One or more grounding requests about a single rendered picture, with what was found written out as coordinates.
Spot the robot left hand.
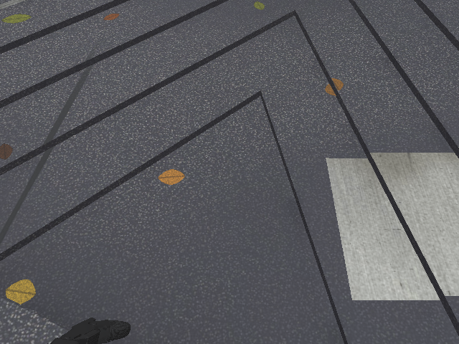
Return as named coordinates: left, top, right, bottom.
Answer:
left=50, top=317, right=131, bottom=344

